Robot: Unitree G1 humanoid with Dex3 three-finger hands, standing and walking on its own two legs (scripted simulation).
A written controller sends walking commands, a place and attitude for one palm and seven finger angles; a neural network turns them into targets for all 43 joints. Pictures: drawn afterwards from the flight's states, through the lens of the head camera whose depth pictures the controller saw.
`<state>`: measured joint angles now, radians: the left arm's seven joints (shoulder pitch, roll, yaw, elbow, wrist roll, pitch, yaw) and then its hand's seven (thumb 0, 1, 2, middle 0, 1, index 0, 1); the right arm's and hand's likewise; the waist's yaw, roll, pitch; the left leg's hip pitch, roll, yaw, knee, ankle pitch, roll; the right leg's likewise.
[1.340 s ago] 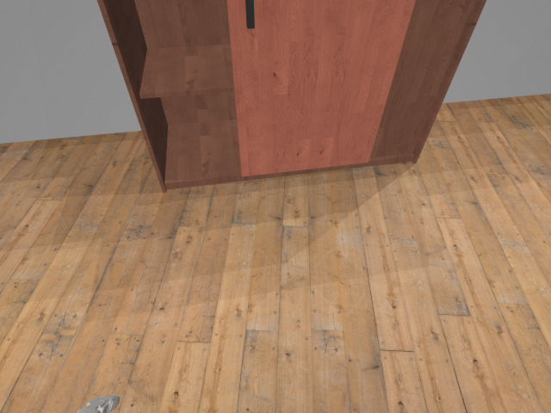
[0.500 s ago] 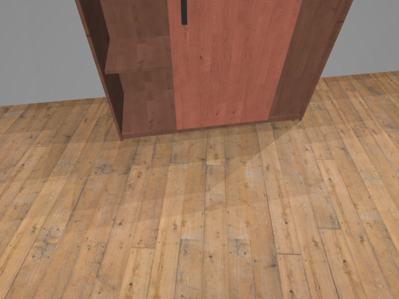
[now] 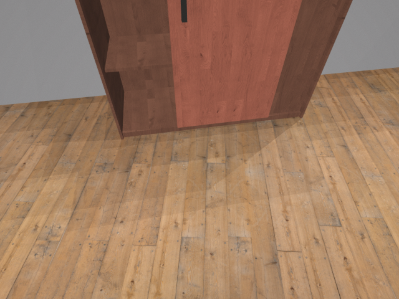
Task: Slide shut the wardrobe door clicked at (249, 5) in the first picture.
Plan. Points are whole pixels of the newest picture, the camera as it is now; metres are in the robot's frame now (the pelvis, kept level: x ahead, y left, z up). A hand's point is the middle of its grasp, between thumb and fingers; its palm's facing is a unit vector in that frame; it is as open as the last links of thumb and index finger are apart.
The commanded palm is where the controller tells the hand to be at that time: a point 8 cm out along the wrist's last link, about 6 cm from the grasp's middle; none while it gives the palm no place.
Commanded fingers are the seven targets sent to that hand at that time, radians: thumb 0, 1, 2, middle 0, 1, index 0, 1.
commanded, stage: look at it before walking up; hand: right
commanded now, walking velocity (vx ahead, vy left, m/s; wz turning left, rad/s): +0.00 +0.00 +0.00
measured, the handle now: out of the picture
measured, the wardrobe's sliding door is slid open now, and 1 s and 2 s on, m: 0.39 0.39 0.39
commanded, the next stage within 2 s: walk to a spot facing it in 0.10 s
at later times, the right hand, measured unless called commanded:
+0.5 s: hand out of the picture +0.04 -0.20 -0.19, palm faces -0.02 +0.98 -0.19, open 7.4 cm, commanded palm none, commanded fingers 0.00 -0.90 -0.90 0.20 0.30 0.20 0.30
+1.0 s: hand (245, 236) +0.33 -0.11 -0.18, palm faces -0.14 +0.97 -0.20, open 7.3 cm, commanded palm none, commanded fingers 0.00 -0.90 -0.90 0.20 0.30 0.20 0.30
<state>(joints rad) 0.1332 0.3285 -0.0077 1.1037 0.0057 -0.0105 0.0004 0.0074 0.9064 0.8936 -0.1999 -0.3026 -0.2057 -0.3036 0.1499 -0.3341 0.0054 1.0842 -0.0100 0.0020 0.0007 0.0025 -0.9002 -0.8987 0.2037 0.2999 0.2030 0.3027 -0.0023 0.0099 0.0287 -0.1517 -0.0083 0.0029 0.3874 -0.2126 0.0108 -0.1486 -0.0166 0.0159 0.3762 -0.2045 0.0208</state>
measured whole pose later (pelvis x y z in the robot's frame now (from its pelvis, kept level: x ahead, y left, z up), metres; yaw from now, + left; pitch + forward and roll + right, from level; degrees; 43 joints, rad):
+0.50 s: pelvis +0.05 -0.01 -0.02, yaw +3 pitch +0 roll +1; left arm 0.29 0.23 0.00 1.11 0.02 -0.02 0.00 0.01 0.91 0.89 -0.20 -0.30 -0.20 -0.30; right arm 0.35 -0.22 -0.01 1.10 -0.02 0.01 0.02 0.00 -0.90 -0.90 0.20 0.30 0.20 0.30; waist -0.02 0.01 -0.03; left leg -0.18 -0.04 -0.04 0.55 -0.36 0.01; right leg -0.17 -0.04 -0.03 0.58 -0.39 0.01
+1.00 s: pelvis +0.23 +0.07 -0.01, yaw +9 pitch -2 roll +1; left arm 0.34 0.16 0.05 1.12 0.02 -0.03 0.01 0.01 0.91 0.89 -0.20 -0.30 -0.20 -0.30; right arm 0.21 -0.18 -0.05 1.03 -0.02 -0.05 -0.01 0.00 -0.91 -0.90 0.20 0.30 0.20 0.30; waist 0.04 0.00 0.05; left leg -0.27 -0.01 0.15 0.54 -0.25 0.07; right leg -0.47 -0.14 -0.06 1.21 -0.35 -0.01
